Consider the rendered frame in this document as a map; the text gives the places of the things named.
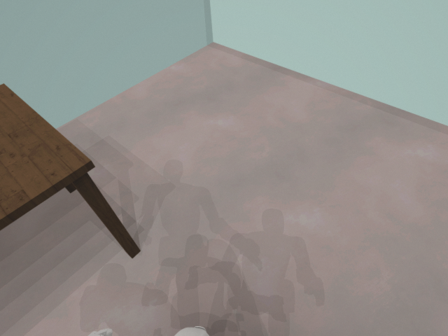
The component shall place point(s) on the table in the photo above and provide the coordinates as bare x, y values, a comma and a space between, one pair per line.
36, 161

